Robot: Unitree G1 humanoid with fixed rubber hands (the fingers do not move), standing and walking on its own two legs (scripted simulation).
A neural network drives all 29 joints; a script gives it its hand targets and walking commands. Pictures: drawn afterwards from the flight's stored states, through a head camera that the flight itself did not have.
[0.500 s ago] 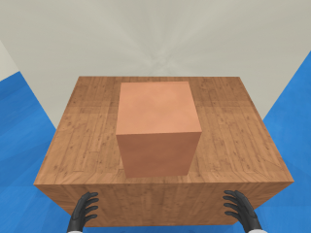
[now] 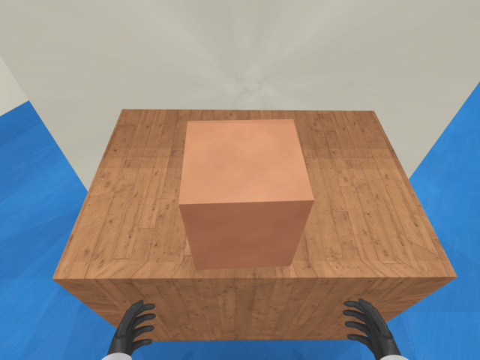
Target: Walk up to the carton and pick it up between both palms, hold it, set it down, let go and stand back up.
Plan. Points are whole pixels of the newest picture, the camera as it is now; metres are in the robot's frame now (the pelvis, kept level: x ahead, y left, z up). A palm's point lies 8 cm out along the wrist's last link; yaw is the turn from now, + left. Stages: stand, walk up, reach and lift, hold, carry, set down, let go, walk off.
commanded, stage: set down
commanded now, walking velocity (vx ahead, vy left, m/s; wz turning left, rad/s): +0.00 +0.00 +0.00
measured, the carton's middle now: (242, 198) +0.41 +0.02 -0.01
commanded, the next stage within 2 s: let go in 0.30 s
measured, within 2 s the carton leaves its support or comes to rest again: neither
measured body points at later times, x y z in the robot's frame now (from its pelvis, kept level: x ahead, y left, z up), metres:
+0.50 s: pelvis +0.00 +0.00 +0.00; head +0.01 +0.02 +0.45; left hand +0.16 +0.23 -0.10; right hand +0.16 -0.22 -0.09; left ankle -0.01 +0.13 -0.75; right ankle +0.00 -0.11 -0.75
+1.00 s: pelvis +0.00 +0.01 -0.01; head -0.01 +0.02 +0.44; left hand +0.12 +0.28 -0.12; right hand +0.10 -0.27 -0.12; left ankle -0.01 +0.13 -0.75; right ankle +0.00 -0.11 -0.75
